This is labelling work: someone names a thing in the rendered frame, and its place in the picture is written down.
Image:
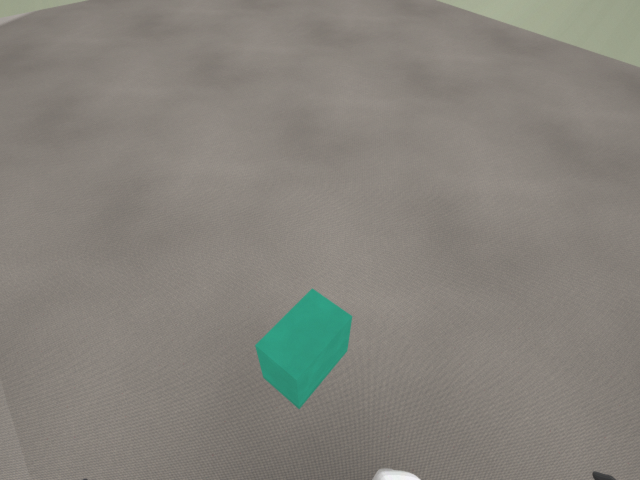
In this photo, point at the right robot shin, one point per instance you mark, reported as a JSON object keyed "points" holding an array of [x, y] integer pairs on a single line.
{"points": [[384, 469]]}

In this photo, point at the carton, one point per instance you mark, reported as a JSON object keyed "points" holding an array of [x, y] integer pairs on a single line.
{"points": [[304, 346]]}

